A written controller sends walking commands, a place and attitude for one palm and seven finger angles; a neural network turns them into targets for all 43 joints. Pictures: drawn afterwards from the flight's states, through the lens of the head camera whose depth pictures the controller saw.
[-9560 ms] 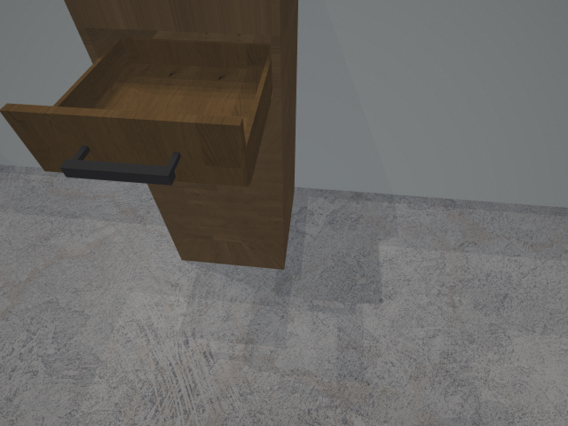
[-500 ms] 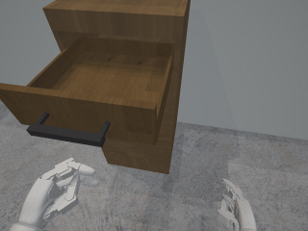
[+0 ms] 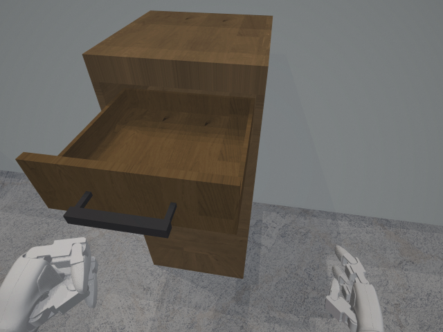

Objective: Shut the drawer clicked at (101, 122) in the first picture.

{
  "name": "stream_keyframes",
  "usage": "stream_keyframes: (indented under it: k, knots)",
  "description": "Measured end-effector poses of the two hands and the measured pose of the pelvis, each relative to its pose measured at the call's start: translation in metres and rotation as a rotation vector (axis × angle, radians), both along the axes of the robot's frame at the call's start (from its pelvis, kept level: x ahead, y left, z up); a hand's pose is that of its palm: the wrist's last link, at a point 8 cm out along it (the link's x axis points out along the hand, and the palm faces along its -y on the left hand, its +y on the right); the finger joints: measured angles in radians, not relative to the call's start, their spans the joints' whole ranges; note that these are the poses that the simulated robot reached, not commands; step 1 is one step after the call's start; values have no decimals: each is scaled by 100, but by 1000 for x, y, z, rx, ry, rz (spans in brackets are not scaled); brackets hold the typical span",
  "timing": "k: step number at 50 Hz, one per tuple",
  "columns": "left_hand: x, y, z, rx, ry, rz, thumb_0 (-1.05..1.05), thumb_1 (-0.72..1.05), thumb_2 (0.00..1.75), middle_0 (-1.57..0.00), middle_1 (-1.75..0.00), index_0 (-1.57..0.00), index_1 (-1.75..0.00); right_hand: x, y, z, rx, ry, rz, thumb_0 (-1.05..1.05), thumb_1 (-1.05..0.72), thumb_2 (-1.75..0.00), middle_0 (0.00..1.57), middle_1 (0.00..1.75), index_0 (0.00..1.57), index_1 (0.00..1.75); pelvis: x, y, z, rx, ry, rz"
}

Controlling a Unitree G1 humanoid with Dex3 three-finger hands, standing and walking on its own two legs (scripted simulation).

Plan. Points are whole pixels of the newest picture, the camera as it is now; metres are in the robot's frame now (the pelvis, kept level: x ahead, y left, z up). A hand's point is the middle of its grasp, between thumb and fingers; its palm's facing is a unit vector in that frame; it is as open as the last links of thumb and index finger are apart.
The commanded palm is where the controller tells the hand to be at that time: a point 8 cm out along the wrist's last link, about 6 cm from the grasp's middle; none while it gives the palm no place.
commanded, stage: raise the hand and make a fist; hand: left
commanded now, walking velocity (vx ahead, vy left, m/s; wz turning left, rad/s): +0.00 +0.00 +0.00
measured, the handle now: (123, 212) +0.27 +0.21 +0.11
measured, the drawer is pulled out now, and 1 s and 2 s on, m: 0.30 0.30 0.30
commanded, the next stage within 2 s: bring the fist close to the handle in 0.68 s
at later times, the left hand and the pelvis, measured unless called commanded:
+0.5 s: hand (69, 272) +0.13 +0.19 +0.20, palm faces +0.00 -0.98 -0.19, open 3.2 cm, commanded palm +0.06 +0.24 +0.21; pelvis -0.01 -0.01 +0.01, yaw +0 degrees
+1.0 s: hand (78, 264) +0.14 +0.20 +0.18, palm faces +0.05 -0.98 -0.17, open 3.2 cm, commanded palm +0.08 +0.24 +0.19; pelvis +0.00 -0.03 +0.01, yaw +0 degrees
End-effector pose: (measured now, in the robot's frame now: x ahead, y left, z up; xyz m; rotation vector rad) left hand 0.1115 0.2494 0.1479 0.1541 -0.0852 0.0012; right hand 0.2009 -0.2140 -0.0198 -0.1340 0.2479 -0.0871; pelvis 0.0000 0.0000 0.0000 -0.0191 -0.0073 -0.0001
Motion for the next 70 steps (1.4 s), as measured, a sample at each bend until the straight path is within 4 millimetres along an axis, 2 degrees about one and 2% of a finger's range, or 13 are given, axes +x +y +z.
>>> stream_keyframes:
  k: [7,10,14,19,27,36,42,49,61,70]
  knots:
    - [-4,0,30,21,-37,-14,1,90,90,-136,-155,-135,-154,18,45,13,60,-59,126,2,-90,-90,20,30,20,30,-1,7,4,2,-30,5]
    - [-6,-1,40,34,-43,-15,1,90,90,-138,-157,-137,-157,21,54,15,68,-58,160,2,-90,-90,21,30,20,30,-2,7,6,3,-38,7]
    - [-8,-2,54,56,-57,-15,1,90,90,-139,-158,-139,-158,19,54,14,67,-45,177,2,-90,-90,21,30,20,30,-5,5,7,6,-46,8]
    - [-8,-4,67,65,-73,-16,1,90,90,-140,-159,-139,-159,14,39,10,54,-19,157,2,-90,-90,21,30,20,30,-9,-1,8,10,-54,7]
    - [-7,-8,58,44,-4,-5,1,90,90,-141,-160,-140,-160,-5,-4,5,23,18,71,2,-90,-90,21,30,20,30,-13,-16,8,12,-66,0]
    - [-7,-9,67,83,-50,26,1,90,90,-141,-160,-140,-160,-25,-42,-6,-3,43,-4,2,-90,-90,20,30,20,30,-14,-31,7,5,-76,-5]
    - [-2,-9,63,86,-23,33,1,90,90,-141,-160,-140,-160,-28,-52,-12,2,56,-34,2,-90,-90,20,30,20,30,-10,-34,7,5,-69,-9]
    - [8,-1,42,22,18,50,1,90,90,-141,-160,-140,-160,-23,-50,-15,-8,71,-30,2,-90,-90,20,30,20,30,-4,-33,7,6,-53,-7]
    - [24,-8,17,-17,36,16,1,90,90,-140,-160,-140,-160,-5,-25,-10,-2,49,7,2,-90,-90,20,30,20,30,6,-20,7,15,-32,-1]
    - [33,-6,0,-45,56,31,1,90,90,-140,-160,-140,-160,-1,-7,-15,0,87,39,2,-90,-90,20,30,20,30,6,-13,6,12,-14,10]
